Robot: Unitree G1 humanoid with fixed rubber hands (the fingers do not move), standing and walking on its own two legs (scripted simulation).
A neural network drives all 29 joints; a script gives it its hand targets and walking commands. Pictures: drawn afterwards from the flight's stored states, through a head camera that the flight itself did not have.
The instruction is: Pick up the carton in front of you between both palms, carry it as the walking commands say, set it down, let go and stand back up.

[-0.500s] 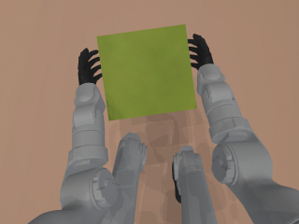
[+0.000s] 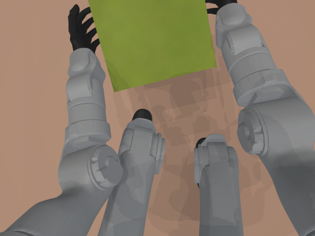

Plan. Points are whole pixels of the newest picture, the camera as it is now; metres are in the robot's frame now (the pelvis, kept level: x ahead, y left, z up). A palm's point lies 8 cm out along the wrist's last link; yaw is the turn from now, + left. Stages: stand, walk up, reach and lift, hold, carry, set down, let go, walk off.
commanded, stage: set down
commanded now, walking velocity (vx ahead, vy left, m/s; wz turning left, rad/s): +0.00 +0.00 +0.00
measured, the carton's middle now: (156, 40) +0.50 +0.12 -0.25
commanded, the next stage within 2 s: none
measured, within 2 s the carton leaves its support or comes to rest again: rests again in 0.62 s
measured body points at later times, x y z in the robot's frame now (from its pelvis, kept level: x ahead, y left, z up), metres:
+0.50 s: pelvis +0.01 -0.01 -0.02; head +0.37 +0.00 +0.24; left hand +0.46 +0.26 -0.19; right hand +0.57 -0.02 -0.21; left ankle +0.15 +0.16 -0.39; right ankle +0.09 -0.11 -0.39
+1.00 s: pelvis +0.01 +0.00 -0.03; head +0.37 -0.01 +0.23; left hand +0.46 +0.28 -0.21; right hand +0.57 -0.01 -0.22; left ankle +0.15 +0.15 -0.39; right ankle +0.09 -0.11 -0.39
